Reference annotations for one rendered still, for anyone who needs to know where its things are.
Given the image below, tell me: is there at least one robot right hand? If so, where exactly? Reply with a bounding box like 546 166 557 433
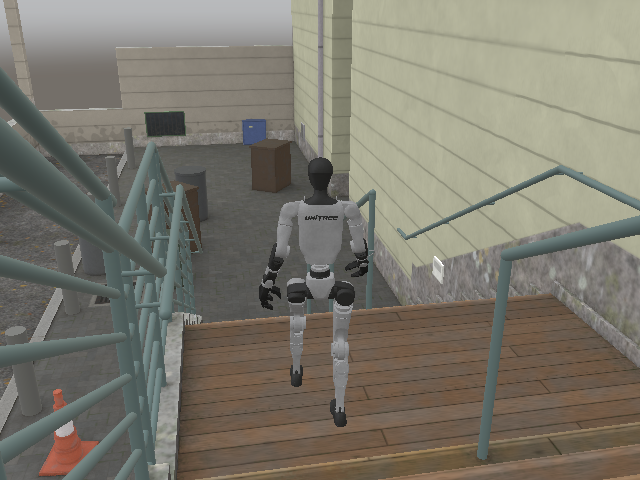
345 260 368 277

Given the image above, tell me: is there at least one robot right upper arm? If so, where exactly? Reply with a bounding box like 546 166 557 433
341 200 366 253

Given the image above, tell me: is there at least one robot head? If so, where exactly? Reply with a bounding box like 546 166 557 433
303 157 338 205

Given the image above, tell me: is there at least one robot left hand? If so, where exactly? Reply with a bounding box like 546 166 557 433
259 284 281 310

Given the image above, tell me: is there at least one robot right shin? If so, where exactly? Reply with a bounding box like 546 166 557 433
333 342 349 413

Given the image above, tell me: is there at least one robot right forearm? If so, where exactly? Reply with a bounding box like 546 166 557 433
354 238 369 267

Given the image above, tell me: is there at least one robot left forearm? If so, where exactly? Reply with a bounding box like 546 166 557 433
261 243 284 289

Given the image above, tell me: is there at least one robot left upper arm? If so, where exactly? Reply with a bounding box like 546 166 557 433
275 201 300 258

